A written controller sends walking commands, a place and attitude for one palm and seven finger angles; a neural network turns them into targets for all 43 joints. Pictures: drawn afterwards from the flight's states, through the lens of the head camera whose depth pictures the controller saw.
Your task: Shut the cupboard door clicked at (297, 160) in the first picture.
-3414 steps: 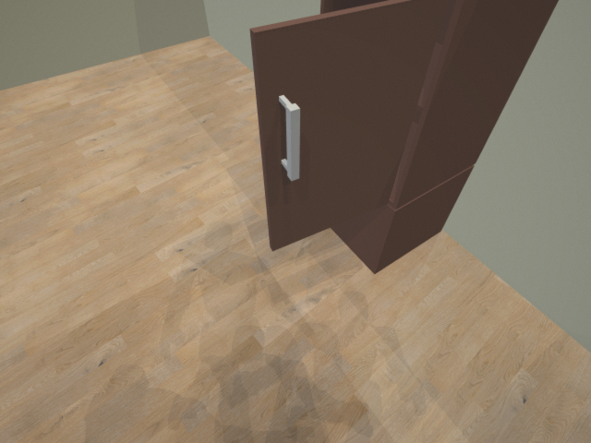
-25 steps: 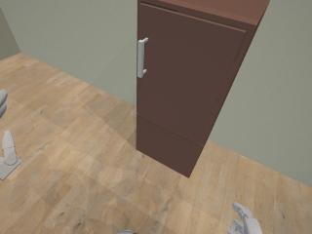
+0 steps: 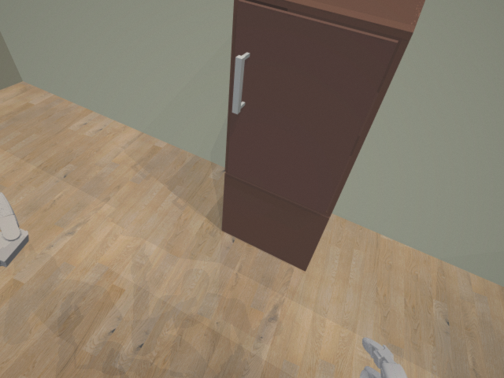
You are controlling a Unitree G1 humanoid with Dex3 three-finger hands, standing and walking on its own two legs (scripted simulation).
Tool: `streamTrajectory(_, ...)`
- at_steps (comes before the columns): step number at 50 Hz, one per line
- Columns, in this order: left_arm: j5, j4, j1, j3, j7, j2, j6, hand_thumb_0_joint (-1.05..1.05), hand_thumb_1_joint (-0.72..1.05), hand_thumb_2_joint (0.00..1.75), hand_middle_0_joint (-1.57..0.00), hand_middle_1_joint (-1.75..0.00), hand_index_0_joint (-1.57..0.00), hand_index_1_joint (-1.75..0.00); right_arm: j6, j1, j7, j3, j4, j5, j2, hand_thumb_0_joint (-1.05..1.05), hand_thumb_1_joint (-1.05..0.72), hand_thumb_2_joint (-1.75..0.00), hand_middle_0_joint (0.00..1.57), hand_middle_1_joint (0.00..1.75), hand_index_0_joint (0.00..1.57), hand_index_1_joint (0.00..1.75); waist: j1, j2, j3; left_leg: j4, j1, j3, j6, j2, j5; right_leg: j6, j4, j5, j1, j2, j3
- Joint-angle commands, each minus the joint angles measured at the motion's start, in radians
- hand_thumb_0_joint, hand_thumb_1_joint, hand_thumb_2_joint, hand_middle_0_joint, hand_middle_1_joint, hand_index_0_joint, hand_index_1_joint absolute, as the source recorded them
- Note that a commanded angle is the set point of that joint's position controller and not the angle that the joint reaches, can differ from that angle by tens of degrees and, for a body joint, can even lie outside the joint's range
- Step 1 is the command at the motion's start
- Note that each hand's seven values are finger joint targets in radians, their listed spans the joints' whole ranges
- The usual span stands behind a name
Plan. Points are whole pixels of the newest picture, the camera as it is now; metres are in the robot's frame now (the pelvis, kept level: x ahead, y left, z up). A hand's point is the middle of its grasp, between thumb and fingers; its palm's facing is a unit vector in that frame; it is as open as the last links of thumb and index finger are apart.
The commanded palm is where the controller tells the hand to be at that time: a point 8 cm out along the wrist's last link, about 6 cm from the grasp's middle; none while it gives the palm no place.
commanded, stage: stop stepping back and stand still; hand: left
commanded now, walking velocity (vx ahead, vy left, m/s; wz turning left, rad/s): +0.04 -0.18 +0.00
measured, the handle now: (241, 83) +0.87 +0.08 +0.06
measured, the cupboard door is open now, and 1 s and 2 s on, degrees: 0 0 0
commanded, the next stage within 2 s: let the arm hang, fingers relaxed in 0.52 s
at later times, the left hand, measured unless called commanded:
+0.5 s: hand out of the picture +0.18 +0.31 +0.18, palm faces +0.43 -0.79 -0.43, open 7.4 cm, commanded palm +0.12 +0.35 +0.19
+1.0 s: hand out of the picture +0.00 +0.23 -0.17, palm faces +0.10 -0.98 -0.17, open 6.9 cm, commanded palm none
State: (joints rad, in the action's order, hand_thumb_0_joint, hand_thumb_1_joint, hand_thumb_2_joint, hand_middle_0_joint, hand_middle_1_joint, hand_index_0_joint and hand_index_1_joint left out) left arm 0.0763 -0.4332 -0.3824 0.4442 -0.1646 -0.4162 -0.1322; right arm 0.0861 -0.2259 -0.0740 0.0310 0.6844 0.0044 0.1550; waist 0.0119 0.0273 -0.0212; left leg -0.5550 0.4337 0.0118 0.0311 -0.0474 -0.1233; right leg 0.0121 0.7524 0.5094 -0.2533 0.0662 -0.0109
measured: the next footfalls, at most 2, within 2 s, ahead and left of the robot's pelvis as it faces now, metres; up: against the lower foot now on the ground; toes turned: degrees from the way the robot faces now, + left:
right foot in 0.12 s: +0.00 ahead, -0.05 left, +0.00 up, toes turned -2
left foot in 0.30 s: +0.06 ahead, +0.17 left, +0.00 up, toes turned +4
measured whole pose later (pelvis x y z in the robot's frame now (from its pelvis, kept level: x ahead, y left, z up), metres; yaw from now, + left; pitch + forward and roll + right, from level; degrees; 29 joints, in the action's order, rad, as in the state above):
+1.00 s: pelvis -0.03 +0.05 +0.01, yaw +3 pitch -1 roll -1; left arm -0.01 0.93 -0.28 0.03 -0.02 -0.19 0.04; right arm -0.05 -0.27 -0.02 0.01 0.96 0.03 0.20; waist 0.01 0.03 0.05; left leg -0.55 0.32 -0.01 0.01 0.02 -0.21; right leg 0.04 0.50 0.29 -0.19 0.02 0.11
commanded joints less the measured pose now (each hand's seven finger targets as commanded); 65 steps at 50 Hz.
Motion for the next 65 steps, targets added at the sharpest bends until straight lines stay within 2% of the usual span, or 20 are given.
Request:
streamTrajectory(1,0.000,-0.394,-0.166,0.102,0.011,-0.212,-0.072,0.00,0.90,0.90,-0.20,-0.30,-0.20,-0.30,0.074,0.097,0.026,-0.074,-0.227,0.008,0.156,0.00,-0.90,-0.90,0.20,0.30,0.20,0.30,-0.038,-0.288,-0.135,0.510,0.013,-0.175,-0.167,0.193,-0.478,0.026,-0.117,0.005,0.234,0.094,0.115)
streamTrajectory(3,-0.002,-0.401,-0.284,0.100,0.016,-0.205,-0.054,0.00,0.90,0.90,-0.20,-0.30,-0.20,-0.30,0.042,0.081,0.040,-0.069,-0.236,0.004,0.146,0.00,-0.90,-0.90,0.20,0.30,0.20,0.30,-0.020,-0.143,-0.141,0.295,0.051,-0.054,-0.136,0.115,-0.409,0.061,-0.362,-0.040,0.299,0.017,0.075)
streamTrajectory(4,-0.006,-0.404,-0.305,0.128,0.014,-0.233,-0.048,0.00,0.90,0.90,-0.20,-0.30,-0.20,-0.30,0.020,0.063,0.039,-0.074,-0.226,0.005,0.146,0.00,-0.90,-0.90,0.20,0.30,0.20,0.30,-0.014,-0.001,-0.139,0.023,0.024,0.032,-0.109,0.059,-0.333,0.107,-0.457,-0.028,0.195,-0.120,-0.053)
streamTrajectory(5,-0.003,-0.425,-0.259,0.158,0.010,-0.263,-0.052,0.00,0.90,0.90,-0.20,-0.30,-0.20,-0.30,0.000,0.045,0.037,-0.080,-0.205,0.009,0.150,0.00,-0.90,-0.90,0.20,0.30,0.20,0.30,-0.004,0.118,-0.115,-0.318,0.000,0.034,-0.089,0.028,-0.246,0.203,-0.563,0.040,0.001,-0.327,-0.259)
streamTrajectory(6,0.002,-0.423,-0.169,0.213,-0.006,-0.298,-0.068,0.00,0.90,0.90,-0.20,-0.30,-0.20,-0.30,-0.003,0.053,0.032,-0.075,-0.193,0.020,0.165,0.00,-0.90,-0.90,0.20,0.30,0.20,0.30,0.004,0.076,-0.071,-0.458,0.061,-0.018,-0.076,0.050,-0.254,0.274,-0.603,0.016,-0.090,-0.423,-0.331)
streamTrajectory(7,-0.002,-0.339,-0.103,0.181,-0.020,-0.263,-0.080,0.00,0.90,0.90,-0.20,-0.30,-0.20,-0.30,-0.005,0.040,0.025,-0.070,-0.173,0.019,0.146,0.00,-0.90,-0.90,0.20,0.30,0.20,0.30,0.022,0.102,-0.064,-0.495,0.108,-0.078,-0.070,0.099,-0.276,0.262,-0.567,0.123,-0.069,-0.433,-0.297)
streamTrajectory(13,-0.033,-0.187,-0.036,0.077,-0.042,-0.188,-0.076,0.00,0.90,0.90,-0.20,-0.30,-0.20,-0.30,0.015,0.072,-0.023,-0.065,-0.161,0.000,0.171,0.00,-0.90,-0.90,0.20,0.30,0.20,0.30,0.019,-0.050,0.064,-0.022,-0.139,0.045,-0.021,0.100,-0.225,0.129,-0.416,0.080,-0.147,-0.246,-0.102)
streamTrajectory(16,-0.022,-0.309,-0.034,0.079,-0.037,-0.198,-0.095,0.00,0.90,0.90,-0.20,-0.30,-0.20,-0.30,0.044,0.091,-0.036,-0.077,-0.208,-0.013,0.210,0.00,-0.90,-0.90,0.20,0.30,0.20,0.30,0.005,-0.217,0.015,0.194,-0.221,-0.242,0.044,0.277,-0.049,0.008,-0.126,-0.195,-0.114,-0.067,0.055)
streamTrajectory(17,-0.012,-0.280,-0.086,0.089,-0.022,-0.199,-0.100,0.00,0.90,0.90,-0.20,-0.30,-0.20,-0.30,0.050,0.080,-0.028,-0.063,-0.184,-0.001,0.179,0.00,-0.90,-0.90,0.20,0.30,0.20,0.30,0.013,-0.261,0.001,0.298,-0.180,-0.342,0.039,0.311,-0.182,-0.010,-0.101,-0.098,-0.095,-0.040,0.064)
streamTrajectory(19,-0.027,-0.339,-0.037,0.093,-0.014,-0.202,-0.106,0.00,0.90,0.90,-0.20,-0.30,-0.20,-0.30,0.063,0.087,-0.020,-0.059,-0.179,0.014,0.170,0.00,-0.90,-0.90,0.20,0.30,0.20,0.30,0.014,-0.235,0.044,0.371,-0.074,-0.362,0.054,0.336,-0.295,-0.018,-0.070,-0.115,-0.041,-0.050,0.030)
streamTrajectory(21,-0.031,-0.361,-0.052,0.124,-0.016,-0.226,-0.116,0.00,0.90,0.90,-0.20,-0.30,-0.20,-0.30,0.076,0.085,-0.013,-0.065,-0.181,0.011,0.173,0.00,-0.90,-0.90,0.20,0.30,0.20,0.30,0.003,-0.207,0.011,0.331,-0.072,-0.256,0.044,0.312,-0.287,-0.017,-0.169,-0.176,0.019,-0.053,0.033)
streamTrajectory(30,-0.005,-0.217,-0.197,0.102,-0.018,-0.161,-0.084,0.00,0.90,0.90,-0.20,-0.30,-0.20,-0.30,0.034,0.047,0.004,-0.065,-0.194,-0.011,0.151,0.00,-0.90,-0.90,0.20,0.30,0.20,0.30,0.013,-0.026,-0.129,0.026,-0.163,-0.024,-0.030,0.146,-0.005,0.048,-0.369,-0.478,0.059,-0.173,-0.127)
streamTrajectory(31,-0.075,0.473,-0.052,-0.360,0.119,0.039,0.030,0.00,0.90,0.90,-0.20,-0.30,-0.20,-0.30,0.116,0.147,0.088,-0.104,-0.031,-0.020,0.250,0.00,-0.90,-0.90,0.20,0.30,0.20,0.30,0.054,-0.018,-0.046,-0.117,-0.161,-0.032,-0.028,0.181,0.164,0.056,-0.249,-0.684,-0.083,-0.229,-0.017)
streamTrajectory(33,-0.106,0.534,-0.040,-0.337,0.166,0.041,0.135,0.00,0.90,0.90,-0.20,-0.30,-0.20,-0.30,0.012,0.042,0.068,-0.110,-0.024,-0.002,0.264,0.00,-0.90,-0.90,0.20,0.30,0.20,0.30,0.022,0.014,-0.081,-0.099,-0.155,-0.038,-0.008,0.176,0.198,0.053,-0.186,-0.709,-0.075,-0.193,-0.027)
streamTrajectory(35,-0.108,0.631,0.032,-0.356,0.173,0.037,0.143,0.00,0.90,0.90,-0.20,-0.30,-0.20,-0.30,-0.030,0.048,0.061,-0.090,-0.034,0.005,0.246,0.00,-0.90,-0.90,0.20,0.30,0.20,0.30,0.011,0.157,-0.053,-0.128,-0.120,-0.056,0.002,0.150,0.123,0.069,-0.205,-0.642,-0.087,-0.205,-0.044)
streamTrajectory(38,-0.108,0.821,0.100,-0.375,0.163,0.039,0.147,0.00,0.90,0.90,-0.20,-0.30,-0.20,-0.30,-0.077,0.041,0.060,-0.069,-0.014,0.021,0.192,0.00,-0.90,-0.90,0.20,0.30,0.20,0.30,0.014,0.227,-0.028,-0.158,-0.103,-0.035,-0.014,0.085,-0.036,0.118,-0.272,-0.584,-0.074,-0.267,-0.087)
streamTrajectory(40,-0.107,0.951,0.138,-0.385,0.153,0.039,0.149,0.00,0.90,0.90,-0.20,-0.30,-0.20,-0.30,-0.099,0.039,0.059,-0.066,0.025,0.031,0.182,0.00,-0.90,-0.90,0.20,0.30,0.20,0.30,0.017,0.172,-0.001,-0.137,-0.128,-0.030,-0.021,0.079,-0.089,0.127,-0.309,-0.511,-0.080,-0.273,-0.098)
streamTrajectory(42,-0.100,1.059,0.162,-0.396,0.146,0.050,0.152,0.00,0.90,0.90,-0.20,-0.30,-0.20,-0.30,-0.104,0.022,0.061,-0.056,0.076,0.031,0.177,0.00,-0.90,-0.90,0.20,0.30,0.20,0.30,0.022,-0.018,0.003,-0.016,-0.195,-0.073,-0.014,0.118,0.076,0.083,-0.291,-0.353,-0.089,-0.220,-0.059)
streamTrajectory(45,-0.090,1.230,0.102,-0.402,0.147,0.083,0.149,0.00,0.90,0.90,-0.20,-0.30,-0.20,-0.30,-0.096,0.043,0.053,-0.047,0.150,0.026,0.181,0.00,-0.90,-0.90,0.20,0.30,0.20,0.30,-0.016,-0.198,0.023,0.138,-0.103,-0.154,0.018,0.164,-0.014,0.031,-0.319,-0.231,0.048,-0.140,-0.031)
streamTrajectory(65,-0.087,1.569,-0.036,-0.426,0.132,0.178,0.130,0.00,0.90,0.90,-0.20,-0.30,-0.20,-0.30,-0.092,-0.159,0.034,-0.047,0.409,0.009,0.088,0.00,-0.90,-0.90,0.20,0.30,0.20,0.30,-0.003,-0.007,0.116,0.260,-0.199,-0.096,0.007,0.150,-0.156,0.034,-0.456,-0.200,0.023,-0.151,-0.032)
